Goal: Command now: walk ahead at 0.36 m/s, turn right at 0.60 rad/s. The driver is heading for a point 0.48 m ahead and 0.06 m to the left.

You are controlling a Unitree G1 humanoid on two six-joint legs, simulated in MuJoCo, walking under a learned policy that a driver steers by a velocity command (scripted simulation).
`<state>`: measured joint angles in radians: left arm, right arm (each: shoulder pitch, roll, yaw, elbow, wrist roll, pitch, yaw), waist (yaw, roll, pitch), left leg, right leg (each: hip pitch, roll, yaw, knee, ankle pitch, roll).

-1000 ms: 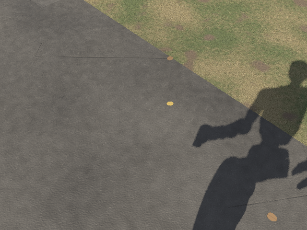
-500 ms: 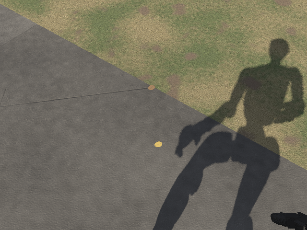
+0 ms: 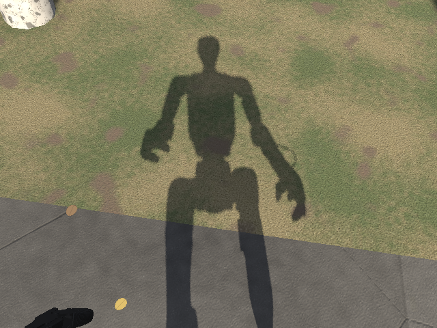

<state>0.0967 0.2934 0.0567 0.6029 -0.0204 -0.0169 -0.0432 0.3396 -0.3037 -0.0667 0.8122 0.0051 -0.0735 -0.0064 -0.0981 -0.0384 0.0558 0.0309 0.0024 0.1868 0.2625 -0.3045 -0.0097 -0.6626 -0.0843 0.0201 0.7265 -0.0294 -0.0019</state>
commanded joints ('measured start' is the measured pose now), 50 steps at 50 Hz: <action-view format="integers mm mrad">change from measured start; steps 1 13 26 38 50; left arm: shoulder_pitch -72 34 37 -32 72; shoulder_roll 60 114 140 65 245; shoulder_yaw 18 28 29 35 82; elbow -98 -55 91 66 90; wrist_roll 7 38 28 16 62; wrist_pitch -18 -18 20 27 6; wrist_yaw -20 29 64 81 55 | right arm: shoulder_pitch -57 -22 -170 -149 -136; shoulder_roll -195 -124 -102 -171 -97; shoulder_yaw -47 -5 -5 -44 -35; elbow -56 -86 -134 -170 -245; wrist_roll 18 -7 6 12 9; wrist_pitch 4 43 83 81 107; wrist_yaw -12 -23 -15 -29 -33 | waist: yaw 43 55 119 92 65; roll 122 -16 -50 167 -243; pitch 3 -213 -85 -161 -141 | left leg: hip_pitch -18 -513 -460 -82 -590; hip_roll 249 90 72 206 -130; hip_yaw -47 -238 -205 -494 -364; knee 24 926 453 147 592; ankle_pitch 712 -88 -73 735 -352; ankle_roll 121 -68 -32 213 8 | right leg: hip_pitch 91 411 506 89 593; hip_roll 48 -120 -185 123 -291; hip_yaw -70 232 182 37 488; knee -91 -382 -403 235 -439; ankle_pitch -21 470 42 -412 159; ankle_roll -34 -291 -253 82 -217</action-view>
